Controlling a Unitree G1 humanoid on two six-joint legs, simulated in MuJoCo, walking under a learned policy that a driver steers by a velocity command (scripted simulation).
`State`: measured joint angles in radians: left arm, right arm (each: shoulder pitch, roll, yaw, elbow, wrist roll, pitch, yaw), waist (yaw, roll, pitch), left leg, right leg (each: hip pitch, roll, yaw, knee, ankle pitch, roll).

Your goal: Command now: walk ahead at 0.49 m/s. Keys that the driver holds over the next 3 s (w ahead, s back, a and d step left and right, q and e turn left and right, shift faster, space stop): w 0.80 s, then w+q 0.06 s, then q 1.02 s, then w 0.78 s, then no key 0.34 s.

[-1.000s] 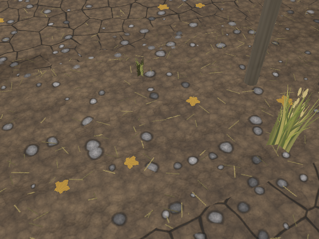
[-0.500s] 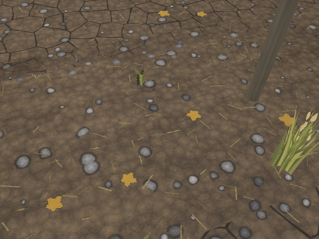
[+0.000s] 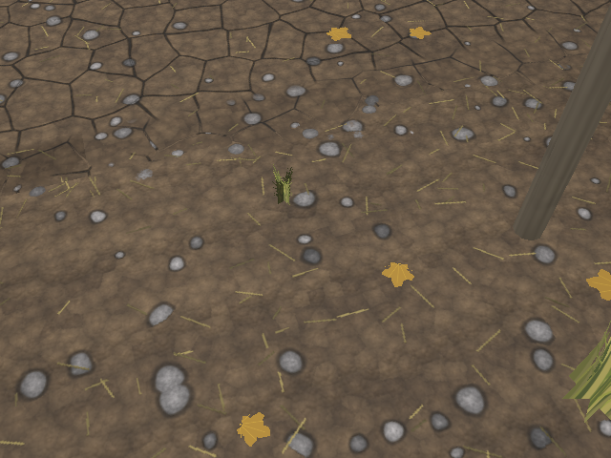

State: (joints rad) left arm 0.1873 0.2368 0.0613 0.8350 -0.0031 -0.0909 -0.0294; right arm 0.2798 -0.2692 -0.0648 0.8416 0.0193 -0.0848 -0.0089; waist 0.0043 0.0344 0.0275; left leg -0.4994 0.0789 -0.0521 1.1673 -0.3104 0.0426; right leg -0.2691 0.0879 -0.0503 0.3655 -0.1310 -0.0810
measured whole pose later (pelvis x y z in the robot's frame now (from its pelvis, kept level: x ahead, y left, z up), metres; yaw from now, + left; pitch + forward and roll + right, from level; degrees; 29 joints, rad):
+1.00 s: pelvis +0.55 +0.02 -0.01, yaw +3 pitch +2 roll +0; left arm 0.05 0.25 0.04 0.79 0.01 -0.09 -0.02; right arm 0.34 -0.28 -0.05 0.92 0.03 -0.06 -0.01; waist -0.04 0.02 0.05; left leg -0.32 -0.01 -0.07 1.13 -0.52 -0.01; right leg -0.41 -0.01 -0.07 0.51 -0.14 -0.04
